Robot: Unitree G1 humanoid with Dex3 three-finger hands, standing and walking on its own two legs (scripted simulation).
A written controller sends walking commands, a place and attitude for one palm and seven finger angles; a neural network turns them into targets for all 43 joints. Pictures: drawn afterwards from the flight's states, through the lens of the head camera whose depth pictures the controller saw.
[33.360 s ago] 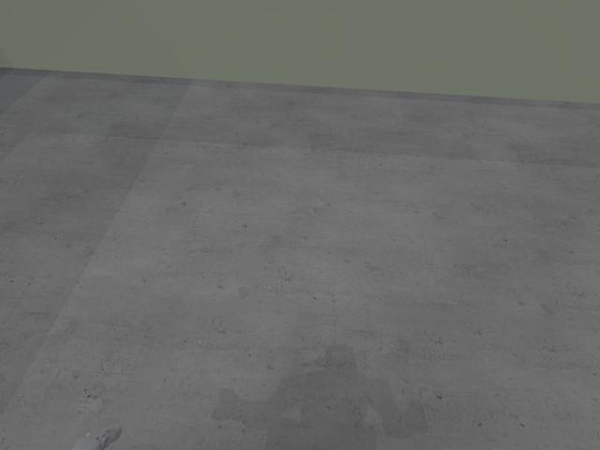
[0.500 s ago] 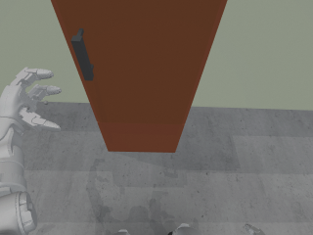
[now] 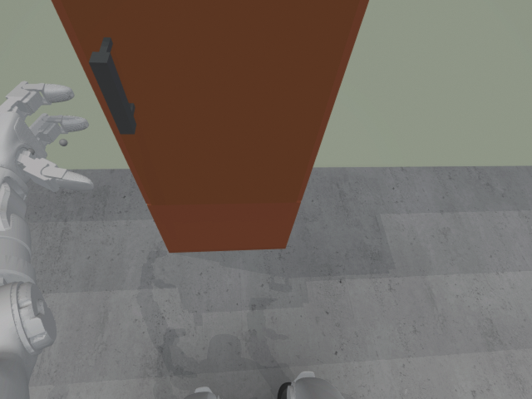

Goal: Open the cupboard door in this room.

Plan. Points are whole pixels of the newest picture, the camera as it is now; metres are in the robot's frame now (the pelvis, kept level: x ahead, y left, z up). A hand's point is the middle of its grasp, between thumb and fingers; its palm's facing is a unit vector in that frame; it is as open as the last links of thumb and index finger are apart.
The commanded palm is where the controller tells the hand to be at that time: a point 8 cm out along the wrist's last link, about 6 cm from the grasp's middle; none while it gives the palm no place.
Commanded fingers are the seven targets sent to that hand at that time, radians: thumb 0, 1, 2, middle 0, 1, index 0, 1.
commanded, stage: move the hooked fingers beside the handle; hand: left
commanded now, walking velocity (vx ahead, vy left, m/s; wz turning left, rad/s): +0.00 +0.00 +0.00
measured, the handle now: (118, 88) +0.58 +0.23 +0.09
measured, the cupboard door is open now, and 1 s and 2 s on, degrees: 0 0 0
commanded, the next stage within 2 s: slide the fingers in behind the handle in 1.52 s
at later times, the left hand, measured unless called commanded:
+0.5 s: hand (80, 106) +0.52 +0.26 +0.11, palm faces +0.01 -1.00 -0.04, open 14.0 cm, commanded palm +0.50 +0.31 +0.09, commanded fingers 0.00 -0.50 0.30 -0.30 -1.20 -0.30 -1.20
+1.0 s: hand (71, 118) +0.51 +0.28 +0.09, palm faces +0.01 -1.00 -0.04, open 14.0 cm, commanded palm +0.49 +0.31 +0.09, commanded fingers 0.00 -0.50 0.30 -0.30 -1.20 -0.30 -1.20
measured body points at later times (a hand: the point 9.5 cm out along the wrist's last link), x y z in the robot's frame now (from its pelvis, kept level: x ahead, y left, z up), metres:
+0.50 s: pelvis -0.01 +0.00 -0.01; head +0.14 +0.02 +0.41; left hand +0.51 +0.32 +0.11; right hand -0.04 -0.28 -0.10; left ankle -0.03 +0.09 -0.70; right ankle +0.03 -0.13 -0.70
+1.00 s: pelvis +0.02 +0.00 -0.01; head +0.14 +0.03 +0.43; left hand +0.50 +0.33 +0.09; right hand +0.01 -0.27 -0.10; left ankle -0.03 +0.09 -0.70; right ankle +0.03 -0.13 -0.70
